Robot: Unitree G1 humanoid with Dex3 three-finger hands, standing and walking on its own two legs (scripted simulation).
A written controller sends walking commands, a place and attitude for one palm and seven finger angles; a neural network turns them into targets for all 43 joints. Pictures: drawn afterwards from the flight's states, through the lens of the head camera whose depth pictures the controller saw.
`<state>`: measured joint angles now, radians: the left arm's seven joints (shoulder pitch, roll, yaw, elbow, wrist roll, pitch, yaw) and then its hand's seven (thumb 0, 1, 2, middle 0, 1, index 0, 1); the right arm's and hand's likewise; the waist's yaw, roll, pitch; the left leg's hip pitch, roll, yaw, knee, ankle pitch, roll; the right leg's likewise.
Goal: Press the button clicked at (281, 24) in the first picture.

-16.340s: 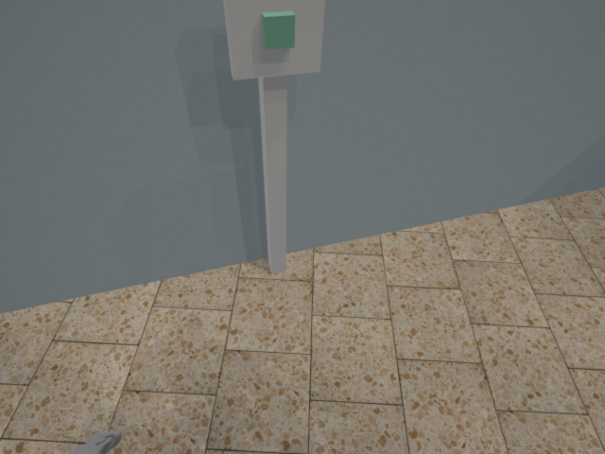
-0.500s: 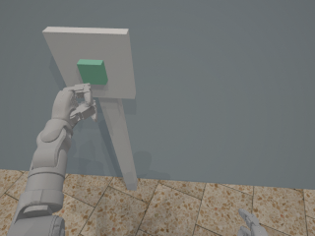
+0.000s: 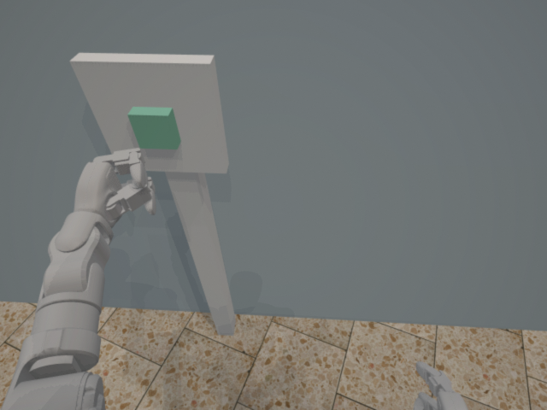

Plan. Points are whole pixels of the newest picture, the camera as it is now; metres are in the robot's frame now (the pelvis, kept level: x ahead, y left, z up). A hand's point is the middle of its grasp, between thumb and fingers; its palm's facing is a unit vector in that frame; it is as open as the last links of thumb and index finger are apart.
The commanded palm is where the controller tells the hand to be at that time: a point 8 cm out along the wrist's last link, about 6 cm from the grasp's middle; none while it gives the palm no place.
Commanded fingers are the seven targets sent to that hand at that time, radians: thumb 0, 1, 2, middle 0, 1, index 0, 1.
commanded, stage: aim a knuckle at the button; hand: left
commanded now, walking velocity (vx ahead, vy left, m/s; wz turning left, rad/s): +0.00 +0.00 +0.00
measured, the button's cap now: (156, 127) +0.50 +0.22 +0.17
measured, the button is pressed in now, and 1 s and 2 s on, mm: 0 1 4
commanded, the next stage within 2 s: press the button with the knuckle in 0.20 s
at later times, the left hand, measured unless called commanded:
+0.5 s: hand (150, 185) +0.39 +0.21 +0.14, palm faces +0.02 -1.00 -0.01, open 3.1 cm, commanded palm +0.38 +0.25 +0.14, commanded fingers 0.00 0.90 0.90 -1.30 -1.50 -1.30 -1.50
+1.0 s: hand (161, 166) +0.44 +0.20 +0.14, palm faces +0.00 -1.00 +0.00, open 3.0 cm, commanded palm +0.42 +0.25 +0.14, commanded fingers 0.00 0.90 0.90 -1.30 -1.50 -1.30 -1.50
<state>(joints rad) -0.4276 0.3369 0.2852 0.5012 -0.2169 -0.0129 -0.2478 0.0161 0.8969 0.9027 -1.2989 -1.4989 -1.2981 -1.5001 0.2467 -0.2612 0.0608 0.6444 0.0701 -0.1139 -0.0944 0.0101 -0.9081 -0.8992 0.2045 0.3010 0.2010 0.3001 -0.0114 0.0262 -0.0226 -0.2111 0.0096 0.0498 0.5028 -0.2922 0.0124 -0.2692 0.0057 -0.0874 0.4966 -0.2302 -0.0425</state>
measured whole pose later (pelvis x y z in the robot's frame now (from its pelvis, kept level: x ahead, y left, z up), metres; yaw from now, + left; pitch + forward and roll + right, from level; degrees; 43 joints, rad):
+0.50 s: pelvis +0.00 +0.01 +0.00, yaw +0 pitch +2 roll +0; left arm -0.50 0.36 0.30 0.60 -0.21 -0.04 -0.26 0.02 0.90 0.90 -1.30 -1.50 -1.30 -1.50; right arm 0.29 -0.27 0.06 0.64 0.07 -0.11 -0.09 0.01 -0.91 -0.90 0.21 0.30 0.20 0.30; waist -0.03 0.02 -0.02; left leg -0.25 0.01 0.06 0.53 -0.30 0.02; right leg -0.31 0.00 -0.08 0.52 -0.23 -0.04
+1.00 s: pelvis +0.01 +0.02 +0.00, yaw -1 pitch +4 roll -1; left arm -0.65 0.36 0.30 0.77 -0.18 -0.08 -0.24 0.00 0.89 0.91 -1.30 -1.50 -1.30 -1.50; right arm 0.33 -0.27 0.05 0.66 0.06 -0.08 -0.07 0.01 -0.91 -0.90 0.21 0.30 0.20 0.30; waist -0.05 0.02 -0.04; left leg -0.30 0.00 0.06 0.55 -0.32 0.03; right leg -0.35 0.00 -0.07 0.53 -0.25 -0.02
